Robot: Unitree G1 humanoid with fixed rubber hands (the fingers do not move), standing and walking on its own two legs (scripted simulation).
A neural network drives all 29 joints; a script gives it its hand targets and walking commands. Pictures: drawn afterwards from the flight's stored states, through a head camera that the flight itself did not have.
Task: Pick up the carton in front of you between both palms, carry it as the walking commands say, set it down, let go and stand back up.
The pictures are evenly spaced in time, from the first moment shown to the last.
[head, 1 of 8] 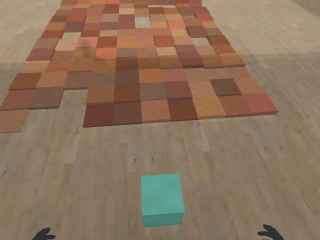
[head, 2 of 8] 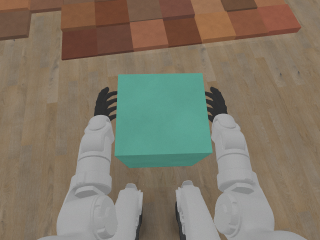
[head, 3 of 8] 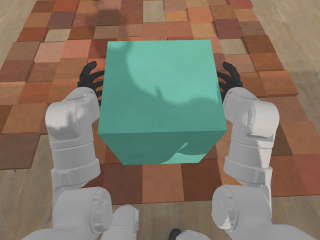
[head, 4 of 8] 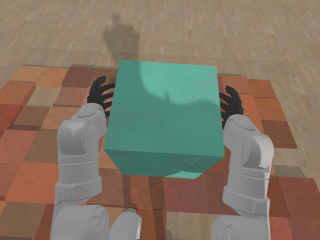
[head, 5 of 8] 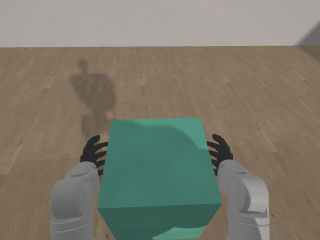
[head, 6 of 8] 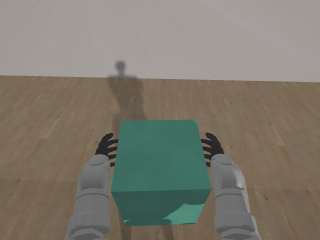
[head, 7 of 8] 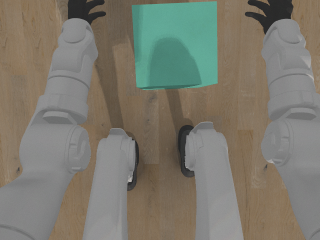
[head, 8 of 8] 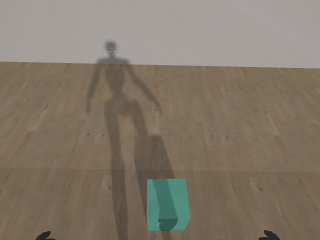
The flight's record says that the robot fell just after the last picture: no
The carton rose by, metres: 0.79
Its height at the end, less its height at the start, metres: +0.00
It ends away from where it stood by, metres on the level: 6.78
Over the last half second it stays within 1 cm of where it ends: yes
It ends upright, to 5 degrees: yes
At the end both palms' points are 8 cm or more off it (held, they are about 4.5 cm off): yes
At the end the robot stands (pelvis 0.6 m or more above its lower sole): yes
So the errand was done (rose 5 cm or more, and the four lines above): yes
